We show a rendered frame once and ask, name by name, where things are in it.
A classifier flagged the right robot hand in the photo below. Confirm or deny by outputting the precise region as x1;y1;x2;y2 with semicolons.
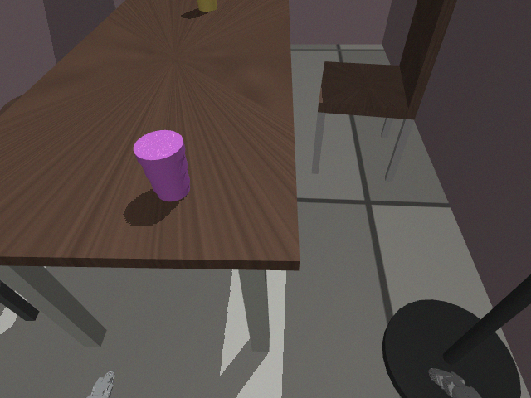
429;368;481;398

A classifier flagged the table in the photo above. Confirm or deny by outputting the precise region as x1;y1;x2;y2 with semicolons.
0;0;300;352

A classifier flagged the left robot hand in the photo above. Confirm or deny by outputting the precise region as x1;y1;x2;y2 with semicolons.
86;371;114;398

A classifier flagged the coat stand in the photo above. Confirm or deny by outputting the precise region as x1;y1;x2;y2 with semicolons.
382;275;531;398

